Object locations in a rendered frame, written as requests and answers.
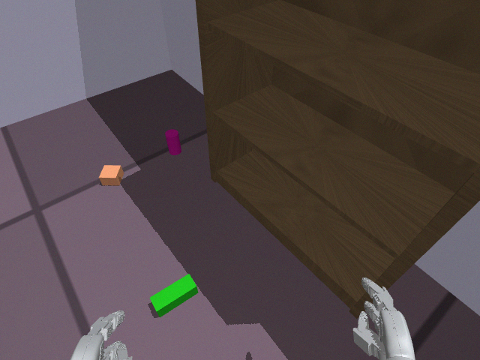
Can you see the right robot hand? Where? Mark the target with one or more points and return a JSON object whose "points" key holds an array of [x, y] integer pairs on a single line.
{"points": [[390, 325]]}

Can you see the bookshelf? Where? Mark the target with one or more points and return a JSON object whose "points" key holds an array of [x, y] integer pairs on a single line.
{"points": [[350, 129]]}

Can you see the left robot hand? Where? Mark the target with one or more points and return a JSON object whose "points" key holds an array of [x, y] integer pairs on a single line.
{"points": [[91, 346]]}

